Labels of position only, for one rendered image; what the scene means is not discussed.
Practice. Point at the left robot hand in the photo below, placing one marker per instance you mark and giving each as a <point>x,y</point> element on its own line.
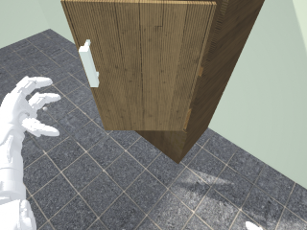
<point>15,105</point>

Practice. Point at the left robot forearm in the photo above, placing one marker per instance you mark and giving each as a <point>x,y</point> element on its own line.
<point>11,164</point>

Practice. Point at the robot left upper arm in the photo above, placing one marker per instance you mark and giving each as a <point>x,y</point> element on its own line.
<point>17,215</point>

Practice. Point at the handle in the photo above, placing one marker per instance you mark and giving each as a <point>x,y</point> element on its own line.
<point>88,64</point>

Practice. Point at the cupboard door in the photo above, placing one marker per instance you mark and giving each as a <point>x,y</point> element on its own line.
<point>148,54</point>

